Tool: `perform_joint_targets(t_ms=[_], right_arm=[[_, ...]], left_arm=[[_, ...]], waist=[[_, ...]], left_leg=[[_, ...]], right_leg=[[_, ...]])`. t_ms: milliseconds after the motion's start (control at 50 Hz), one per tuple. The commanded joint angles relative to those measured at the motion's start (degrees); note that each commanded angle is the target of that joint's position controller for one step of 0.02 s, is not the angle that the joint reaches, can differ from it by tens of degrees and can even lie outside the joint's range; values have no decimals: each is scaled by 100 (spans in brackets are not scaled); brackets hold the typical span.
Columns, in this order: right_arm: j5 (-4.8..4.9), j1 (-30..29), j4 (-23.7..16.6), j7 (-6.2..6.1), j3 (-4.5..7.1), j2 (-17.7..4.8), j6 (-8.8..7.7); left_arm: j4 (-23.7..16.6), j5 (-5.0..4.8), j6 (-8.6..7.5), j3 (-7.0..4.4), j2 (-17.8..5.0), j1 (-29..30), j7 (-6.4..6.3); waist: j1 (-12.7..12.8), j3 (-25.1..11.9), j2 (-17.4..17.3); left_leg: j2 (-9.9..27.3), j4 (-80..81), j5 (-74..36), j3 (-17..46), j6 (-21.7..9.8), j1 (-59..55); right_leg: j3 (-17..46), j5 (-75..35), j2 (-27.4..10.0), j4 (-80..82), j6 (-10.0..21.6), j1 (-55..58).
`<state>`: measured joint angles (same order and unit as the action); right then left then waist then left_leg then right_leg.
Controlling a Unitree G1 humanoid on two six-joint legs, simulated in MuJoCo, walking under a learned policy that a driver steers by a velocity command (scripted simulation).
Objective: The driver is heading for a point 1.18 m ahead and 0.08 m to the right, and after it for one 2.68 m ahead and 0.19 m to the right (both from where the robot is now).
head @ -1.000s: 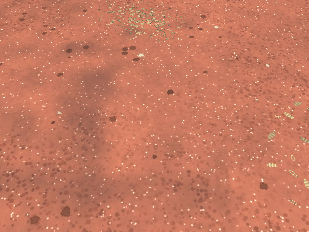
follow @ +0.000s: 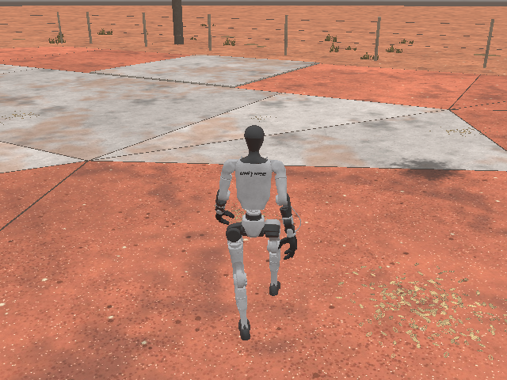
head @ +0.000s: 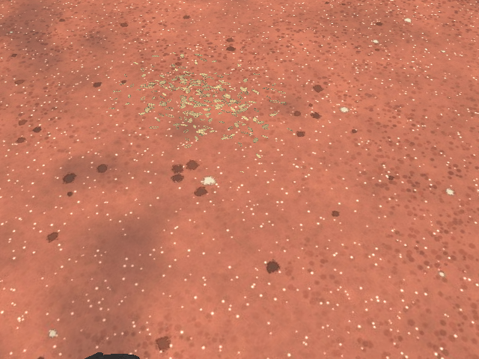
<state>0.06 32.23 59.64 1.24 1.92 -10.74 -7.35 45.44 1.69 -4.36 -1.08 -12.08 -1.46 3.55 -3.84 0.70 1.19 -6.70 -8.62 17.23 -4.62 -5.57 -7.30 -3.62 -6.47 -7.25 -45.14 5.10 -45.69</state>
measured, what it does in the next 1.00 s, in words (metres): walks ahead: right foot, then left foot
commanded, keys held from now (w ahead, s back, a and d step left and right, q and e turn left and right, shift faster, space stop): w+shift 0.84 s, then w+e+shift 0.16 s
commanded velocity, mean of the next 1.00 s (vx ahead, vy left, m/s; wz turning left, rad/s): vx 1.00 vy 0.00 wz -0.05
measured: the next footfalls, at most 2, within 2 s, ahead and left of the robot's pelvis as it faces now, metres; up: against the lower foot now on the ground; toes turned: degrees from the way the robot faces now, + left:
right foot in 0.14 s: +0.36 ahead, -0.08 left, +0.00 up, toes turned -3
left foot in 0.60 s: +0.81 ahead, +0.09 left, +0.00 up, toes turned +3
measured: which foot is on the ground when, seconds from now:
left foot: down 0.00-0.16, up 0.18-0.58, down 0.60-1.00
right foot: up 0.00-0.12, down 0.14-0.62, up 0.64-1.00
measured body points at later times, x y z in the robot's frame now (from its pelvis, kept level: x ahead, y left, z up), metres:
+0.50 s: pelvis +0.48 -0.01 +0.00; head +0.51 -0.01 +0.45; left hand +0.37 +0.23 -0.14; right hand +0.73 -0.21 -0.08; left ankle +0.73 +0.13 -0.68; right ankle +0.32 -0.08 -0.73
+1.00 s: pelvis +0.98 +0.03 -0.01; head +1.01 +0.02 +0.44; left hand +1.23 +0.21 -0.10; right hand +0.86 -0.21 -0.14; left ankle +0.77 +0.09 -0.73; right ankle +1.22 -0.08 -0.69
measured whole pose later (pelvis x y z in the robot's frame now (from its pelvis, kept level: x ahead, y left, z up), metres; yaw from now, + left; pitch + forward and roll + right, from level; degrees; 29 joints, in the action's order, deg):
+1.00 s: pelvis +0.98 +0.03 -0.01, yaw -3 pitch +2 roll +0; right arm -0.3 30.9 58.4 0.4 1.4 -13.0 -8.0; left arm 43.5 1.0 -4.6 1.0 -13.5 1.9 3.6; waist -4.6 2.3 0.8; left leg -5.2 -2.3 18.5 -6.7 -3.9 -16.4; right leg -6.8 -8.1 -2.0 -35.1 7.8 -42.0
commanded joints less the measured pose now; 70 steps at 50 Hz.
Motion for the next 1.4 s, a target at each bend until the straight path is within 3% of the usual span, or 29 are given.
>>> perform_joint_targets(t_ms=[20, 80, 120, 140, 160, 180, 200, 240, 320, 460, 540, 580, 600, 620, 640, 660, 700, 760, 840, 940, 1000, 1040, 1080, 1100, 1120, 1140, 1200, 1260, 1400], right_arm=[[41, -51, -305, -77, 64, -785, -152], [-105, 17, -253, -188, 99, -1166, -45], [-259, -215, -238, -300, 179, -1431, 131], [-269, -502, -316, -304, 191, -1394, 170], [-173, -371, -545, -196, 45, -644, 123], [166, 148, -681, -82, -3, -384, 3], [107, -669, -856, -153, 57, -799, -19], [-6, -1354, -1025, -106, 27, -675, -7], [-290, -1623, -1282, 132, -85, -298, 287], [-134, -3653, -2025, 266, -244, -426, 212], [-182, -3423, -2005, 127, -116, -847, 212], [-167, -1621, -1484, -28, 83, -1243, 232], [-220, -467, -1139, -136, 213, -1497, 262], [-366, 90, -1032, -224, 364, -2010, 276], [-370, -173, -1023, -102, 417, -2050, 280], [-263, -810, -1064, -24, 388, -1592, 262], [-254, -1238, -941, 17, 248, -930, 153], [-137, -1106, -652, -46, 111, -595, 39], [-30, -732, -540, 3, 120, -784, -74], [14, -191, -376, -39, 104, -986, -195], [-93, -150, -402, -230, 103, -1246, -96], [-244, -362, -475, -395, 172, -1477, 96], [-305, -1064, -689, -414, 250, -1642, 187], [-307, -902, -1091, -267, 67, -753, 7], [4, -839, -1501, -208, 2, -855, -61], [-100, -1475, -1581, -202, -22, -1122, -146], [-375, -1789, -1752, -123, -85, -906, 4], [-475, -2136, -2016, -11, -195, -669, 278], [-158, -3773, -2565, 80, -294, -636, 226]], left_arm=[[-461, -72, -62, 59, -178, 770, 10], [-417, -54, -67, -47, -521, 399, -99], [81, -70, -59, -235, -921, -1398, -252], [399, 8, -38, -362, -1164, -2497, -355], [489, 175, -16, -508, -1642, -3068, -440], [516, 172, -16, -545, -1604, -2810, -315], [517, 69, -47, -507, -1199, -2242, -239], [628, 75, -153, -361, -564, -1786, -202], [955, -103, -333, -240, -418, -1999, -272], [1067, -259, -510, -243, -821, -2699, -230], [1152, -104, -382, -268, -1222, -2869, -347], [1162, 49, -197, -332, -1460, -2656, -475], [1095, 85, -146, -333, -1408, -2418, -501], [886, 7, -178, -181, -635, -2657, -414], [761, -352, -292, -115, -357, -3348, -312], [629, -278, -299, -168, -771, -2544, -386], [443, -151, -288, -132, -661, -1707, -344], [305, 73, -38, -34, -298, -1694, -152], [-282, 96, 10, 56, -374, -306, -39], [-495, -129, -55, 181, -334, 589, 37], [-373, -32, -68, 109, -625, 283, -25], [21, -20, -59, -45, -971, -1050, -81], [617, -20, 27, -357, -1442, -3245, -194], [662, -5, 128, -508, -1912, -2912, -246], [533, -21, 184, -596, -2038, -2653, -240], [413, -39, 185, -550, -1548, -2355, -285], [496, -77, 77, -402, -1013, -1942, -368], [508, -172, -151, -339, -1012, -1935, -345], [664, -274, -322, -382, -1221, -2861, -242]], waist=[[167, 977, -200], [458, 260, -661], [1334, -722, -923], [1859, -1167, -831], [1638, -1732, 270], [1041, -2311, 1439], [996, -1352, 534], [647, -264, -453], [116, 455, -66], [573, 911, -55], [335, 252, 428], [-564, -747, 679], [-1108, -1206, 591], [-844, -1800, -630], [-198, -2547, -1945], [-164, -1613, -894], [94, -404, 157], [585, 127, -236], [437, 777, -249], [143, 884, -265], [395, 358, -693], [1079, -457, -900], [2112, -1216, -697], [1117, -1163, 1323], [1035, -2120, 1306], [1082, -1258, -13], [245, 30, -883], [69, 479, -569], [967, 559, 141]], left_leg=[[1462, 988, -3924, 398, -296, 1147], [1669, -293, -7232, 236, -129, -259], [1817, -2619, -7763, 203, -135, -269], [1636, -4265, -6614, 123, -174, 638], [935, -6602, -2719, 125, -176, 2564], [107, -8076, 834, 896, -101, 4401], [643, -7898, 176, 1062, -284, 5006], [1043, -7162, -344, 1002, -281, 4740], [1492, -6300, -425, 838, 57, 4638], [1128, -2856, -3006, -224, 21, 3655], [485, -2269, -2131, -412, -249, 3272], [236, -2280, -1284, -225, -424, 1559], [615, -2310, -838, 110, -550, 290], [2056, -2399, 636, 1892, -782, -1127], [3043, -1059, 1402, 5232, -1416, -2079], [2641, -742, 1423, 4622, -1172, -1437], [2216, -532, 181, 3007, -903, 356], [1755, -27, -38, 2083, -670, 1678], [1306, 546, -1548, 1063, -589, 2040], [1346, 991, -4227, -85, 18, 1256], [1621, -145, -7540, -477, 332, -61], [1755, -2117, -8354, -559, 430, -193], [1352, -6019, -6029, -606, 356, 1287], [375, -8069, 846, -177, 524, 3831], [268, -9025, 1040, 902, 589, 5506], [706, -8394, 387, 1108, 412, 5797], [1192, -6954, 178, 1012, 538, 4773], [1462, -5606, 4, 616, 738, 4251], [1013, -2416, -3032, -12, 270, 3478]], right_leg=[[-442, -586, 395, 1069, 148, 1239], [-648, 376, 1058, 1359, 350, 1839], [-414, 1186, 1248, 1453, 546, 3533], [-79, 1591, 867, 1517, 697, 4885], [1802, 3243, -626, 1345, 1024, 6423], [5043, 4126, -1577, 2575, 1661, 7331], [4428, 4078, -1199, 2969, 1367, 6641], [2967, 2913, -828, 3274, 1064, 4876], [1790, 2465, -291, 3908, 786, 3407], [464, -882, 115, 4765, 462, 3359], [190, -4346, -217, 3537, 289, 5331], [141, -4986, -347, 1252, 221, 5337], [80, -3904, -149, -432, 203, 4499], [85, -29, 525, -2811, 191, 2768], [869, 3305, 1330, -4347, 103, 1032], [992, 2661, 776, -4242, 264, 431], [896, 2073, 385, -3472, 239, 618], [848, 2073, 56, -2785, 44, 1032], [209, 1016, -93, -1272, -159, 448], [-425, -627, 513, 876, 208, 1372], [-780, -58, 1095, 1068, 453, 1652], [-753, 508, 1504, 1081, 611, 3008], [207, 1384, 1011, 1277, 1034, 5253], [2287, -138, -202, 872, 1536, 6671], [4809, 1965, -926, 2234, 2626, 7725], [4728, 2648, -801, 2953, 2250, 6937], [3280, 1569, -134, 3287, 1626, 4176], [2418, 1330, 358, 3729, 1414, 2686], [1587, -1779, 401, 3987, 570, 3816]])
Keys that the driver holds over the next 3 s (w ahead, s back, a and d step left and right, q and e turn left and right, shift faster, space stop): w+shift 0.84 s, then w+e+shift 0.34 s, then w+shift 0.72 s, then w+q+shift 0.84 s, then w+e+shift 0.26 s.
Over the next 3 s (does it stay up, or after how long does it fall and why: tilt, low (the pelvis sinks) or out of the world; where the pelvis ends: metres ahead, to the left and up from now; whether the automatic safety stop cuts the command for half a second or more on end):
stays up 2.87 -0.29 0.00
